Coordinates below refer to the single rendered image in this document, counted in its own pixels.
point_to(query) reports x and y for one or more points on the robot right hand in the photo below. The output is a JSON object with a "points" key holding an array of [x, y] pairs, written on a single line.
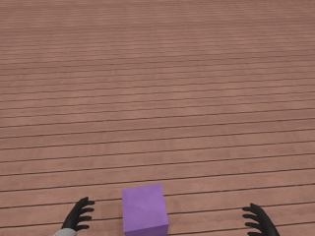
{"points": [[265, 225]]}

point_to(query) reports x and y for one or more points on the robot left hand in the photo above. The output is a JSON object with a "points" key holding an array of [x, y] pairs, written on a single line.
{"points": [[73, 218]]}

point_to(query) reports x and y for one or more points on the carton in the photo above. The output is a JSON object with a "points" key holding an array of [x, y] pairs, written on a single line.
{"points": [[144, 211]]}

